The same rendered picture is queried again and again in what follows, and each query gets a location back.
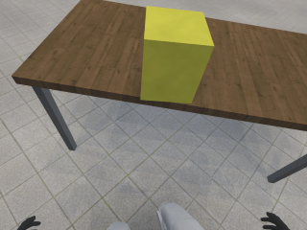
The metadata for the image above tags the table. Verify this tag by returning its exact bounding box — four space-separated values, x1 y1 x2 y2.
12 0 307 183

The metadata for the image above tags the robot right hand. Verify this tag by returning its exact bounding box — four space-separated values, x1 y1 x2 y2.
260 212 290 230

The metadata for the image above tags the robot right thigh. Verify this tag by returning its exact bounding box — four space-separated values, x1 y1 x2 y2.
156 202 204 230

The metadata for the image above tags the carton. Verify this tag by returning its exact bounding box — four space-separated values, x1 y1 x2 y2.
140 6 215 104

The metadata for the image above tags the robot left hand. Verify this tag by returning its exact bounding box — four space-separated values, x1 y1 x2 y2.
17 216 41 230

